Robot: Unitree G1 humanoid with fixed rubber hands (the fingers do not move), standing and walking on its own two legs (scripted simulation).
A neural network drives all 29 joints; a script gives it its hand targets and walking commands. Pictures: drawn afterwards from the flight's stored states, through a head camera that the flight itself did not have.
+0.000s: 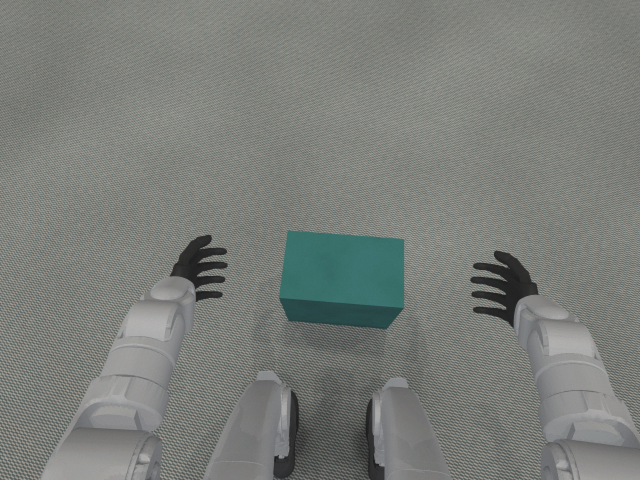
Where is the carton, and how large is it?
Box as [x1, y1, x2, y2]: [279, 230, 403, 328]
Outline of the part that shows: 288,230 279,298 288,320 386,328 403,308 403,239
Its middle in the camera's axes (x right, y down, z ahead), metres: +0.05 +0.11 +1.02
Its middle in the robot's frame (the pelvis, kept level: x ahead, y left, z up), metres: +0.51 -0.03 -0.55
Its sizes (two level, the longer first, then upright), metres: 0.284 0.170 0.259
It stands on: the floor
